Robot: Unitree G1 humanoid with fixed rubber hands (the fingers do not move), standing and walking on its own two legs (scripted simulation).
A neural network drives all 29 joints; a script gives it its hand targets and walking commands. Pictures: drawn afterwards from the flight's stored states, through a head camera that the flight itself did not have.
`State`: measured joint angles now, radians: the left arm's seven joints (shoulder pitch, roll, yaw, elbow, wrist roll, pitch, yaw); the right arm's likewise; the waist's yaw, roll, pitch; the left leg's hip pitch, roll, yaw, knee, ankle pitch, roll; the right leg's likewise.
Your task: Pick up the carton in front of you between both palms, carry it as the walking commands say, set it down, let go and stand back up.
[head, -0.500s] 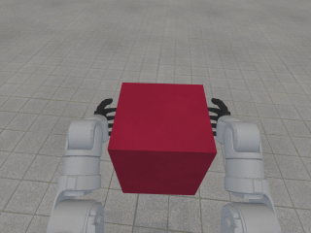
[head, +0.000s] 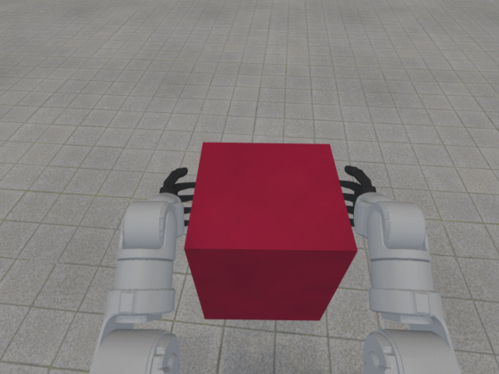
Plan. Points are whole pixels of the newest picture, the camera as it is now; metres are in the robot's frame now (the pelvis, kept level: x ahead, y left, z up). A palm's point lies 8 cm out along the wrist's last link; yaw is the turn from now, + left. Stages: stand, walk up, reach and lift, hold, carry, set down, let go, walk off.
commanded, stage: carry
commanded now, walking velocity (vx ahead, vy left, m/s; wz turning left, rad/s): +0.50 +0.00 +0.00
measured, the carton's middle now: (264, 235) +0.35 -0.01 +0.03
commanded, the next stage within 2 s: none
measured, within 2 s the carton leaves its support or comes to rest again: neither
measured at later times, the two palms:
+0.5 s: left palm (170, 129) +0.57 +0.18 +0.10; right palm (315, 127) +0.56 -0.12 +0.10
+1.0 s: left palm (191, 86) +0.74 +0.16 +0.09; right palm (313, 87) +0.74 -0.14 +0.09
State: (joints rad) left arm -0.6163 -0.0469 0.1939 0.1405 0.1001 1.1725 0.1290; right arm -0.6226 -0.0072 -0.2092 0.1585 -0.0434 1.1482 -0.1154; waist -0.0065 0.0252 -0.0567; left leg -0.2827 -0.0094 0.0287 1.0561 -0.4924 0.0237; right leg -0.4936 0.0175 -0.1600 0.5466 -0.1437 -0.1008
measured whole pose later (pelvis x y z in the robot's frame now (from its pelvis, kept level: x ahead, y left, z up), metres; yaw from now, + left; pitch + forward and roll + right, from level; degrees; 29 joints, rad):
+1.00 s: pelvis +0.48 +0.02 +0.01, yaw +0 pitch +4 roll -1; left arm -0.16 -0.13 0.11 -0.21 0.13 1.20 0.07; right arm -0.16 0.13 -0.12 -0.23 -0.14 1.20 -0.07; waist 0.00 0.05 -0.17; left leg -0.15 0.07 0.14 0.52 -0.43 -0.01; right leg -0.38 -0.05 -0.21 0.52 -0.20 -0.04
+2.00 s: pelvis +0.44 +0.03 +0.01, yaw +1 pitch +1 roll +0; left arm -0.20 -0.14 0.17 0.18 0.24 0.74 0.02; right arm -0.21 0.14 -0.18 0.18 -0.25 0.73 -0.01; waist 0.00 0.01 -0.10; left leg -0.19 0.03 0.15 0.56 -0.39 0.03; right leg -0.40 -0.09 -0.19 0.51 -0.13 -0.02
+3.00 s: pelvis +0.43 -0.03 +0.02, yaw +12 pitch -7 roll +0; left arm -0.28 -0.16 0.24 0.31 0.27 0.66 -0.02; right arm -0.26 0.15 -0.21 0.23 -0.29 0.71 -0.02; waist -0.01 0.06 0.05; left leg -0.02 0.01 -0.12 0.41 -0.28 -0.01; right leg -0.15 0.03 -0.01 0.38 -0.10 -0.03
